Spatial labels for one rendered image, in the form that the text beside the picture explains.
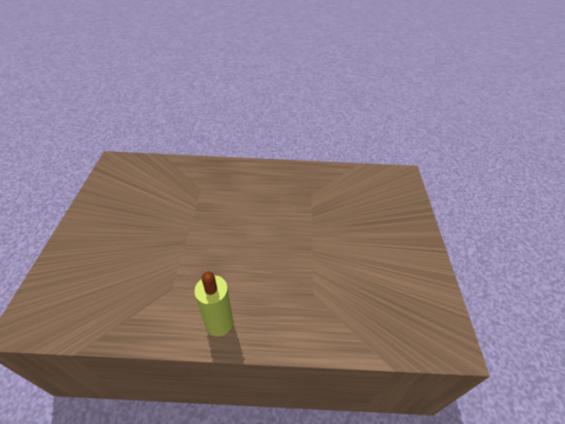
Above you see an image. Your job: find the bottle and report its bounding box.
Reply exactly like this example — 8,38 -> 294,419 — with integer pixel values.
194,271 -> 233,337

